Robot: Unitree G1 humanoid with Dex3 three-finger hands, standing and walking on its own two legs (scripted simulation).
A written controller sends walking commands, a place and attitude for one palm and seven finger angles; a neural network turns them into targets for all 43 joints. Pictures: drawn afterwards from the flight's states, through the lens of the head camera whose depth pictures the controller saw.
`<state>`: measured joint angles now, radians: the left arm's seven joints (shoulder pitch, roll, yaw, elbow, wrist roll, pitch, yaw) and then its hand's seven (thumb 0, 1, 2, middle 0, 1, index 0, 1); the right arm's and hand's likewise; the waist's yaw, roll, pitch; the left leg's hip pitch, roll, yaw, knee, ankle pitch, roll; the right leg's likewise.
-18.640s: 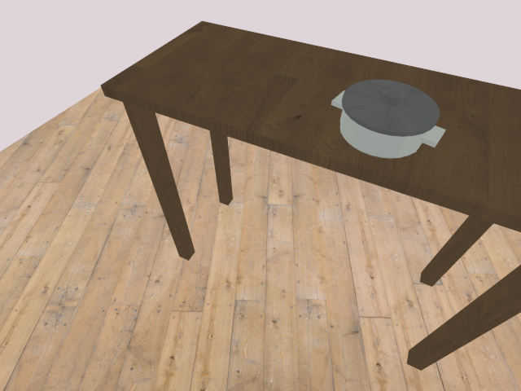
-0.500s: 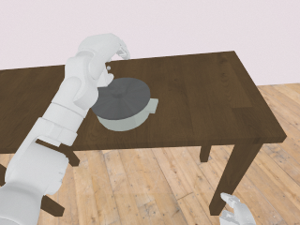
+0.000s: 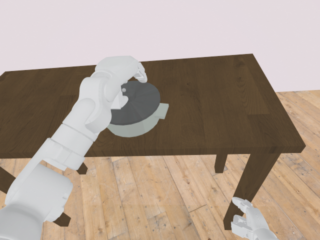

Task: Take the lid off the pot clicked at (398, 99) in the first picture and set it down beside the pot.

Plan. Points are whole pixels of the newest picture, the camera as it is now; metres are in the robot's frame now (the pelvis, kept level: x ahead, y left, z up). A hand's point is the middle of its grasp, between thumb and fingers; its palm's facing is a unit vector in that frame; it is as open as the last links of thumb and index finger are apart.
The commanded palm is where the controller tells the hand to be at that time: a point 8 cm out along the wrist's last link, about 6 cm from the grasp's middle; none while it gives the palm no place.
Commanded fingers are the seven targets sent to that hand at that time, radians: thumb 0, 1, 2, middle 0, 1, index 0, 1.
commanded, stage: move the open hand above the knob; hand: left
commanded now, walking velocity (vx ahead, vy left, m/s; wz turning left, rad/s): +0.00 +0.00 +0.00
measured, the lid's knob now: (126, 94) +0.45 +0.11 +0.15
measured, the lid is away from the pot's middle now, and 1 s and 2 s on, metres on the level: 0.00 0.01 0.01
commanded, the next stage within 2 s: lower the open fingers around the knob in 0.22 s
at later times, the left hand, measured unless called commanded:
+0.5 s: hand (114, 79) +0.43 +0.12 +0.22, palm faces -0.12 -0.10 -0.99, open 9.8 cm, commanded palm +0.39 +0.12 +0.27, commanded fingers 0.00 -0.37 1.70 -0.89 -0.08 -0.89 -0.08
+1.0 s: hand (120, 94) +0.42 +0.12 +0.18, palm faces -0.18 -0.10 -0.98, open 10.1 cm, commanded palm +0.39 +0.12 +0.23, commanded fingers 0.00 -0.37 1.70 -0.89 -0.08 -0.89 -0.08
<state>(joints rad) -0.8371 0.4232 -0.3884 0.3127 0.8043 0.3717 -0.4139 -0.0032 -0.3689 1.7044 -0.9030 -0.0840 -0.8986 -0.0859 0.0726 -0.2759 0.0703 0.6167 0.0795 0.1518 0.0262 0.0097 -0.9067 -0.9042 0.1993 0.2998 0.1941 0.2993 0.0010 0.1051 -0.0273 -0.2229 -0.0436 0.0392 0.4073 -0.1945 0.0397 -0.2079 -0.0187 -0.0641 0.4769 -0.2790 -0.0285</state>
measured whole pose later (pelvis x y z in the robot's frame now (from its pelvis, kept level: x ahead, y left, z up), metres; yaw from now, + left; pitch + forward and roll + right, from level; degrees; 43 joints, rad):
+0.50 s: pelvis +0.00 +0.00 +0.00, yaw +0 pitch +1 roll +1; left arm -0.89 0.44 -0.30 0.41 0.80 0.38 -0.42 0.00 -0.37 1.70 -0.90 -0.08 -0.90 -0.09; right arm 0.09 -0.29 0.06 0.61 0.09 0.15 0.03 0.01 -0.91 -0.90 0.20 0.30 0.19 0.30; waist 0.00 0.10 -0.05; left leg -0.23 -0.04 0.05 0.40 -0.19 0.03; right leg -0.22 -0.01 -0.06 0.47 -0.28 -0.03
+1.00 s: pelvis +0.00 +0.01 +0.00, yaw +0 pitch +1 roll +1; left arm -0.85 0.38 -0.36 0.42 0.81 0.38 -0.39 0.00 -0.37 1.70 -0.90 -0.08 -0.85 -0.07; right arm 0.08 -0.27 0.07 0.62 0.08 0.16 0.03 0.01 -0.91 -0.90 0.20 0.30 0.19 0.30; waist -0.01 0.09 -0.03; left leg -0.24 -0.05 0.04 0.42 -0.20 0.05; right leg -0.22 -0.03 -0.06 0.48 -0.28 -0.02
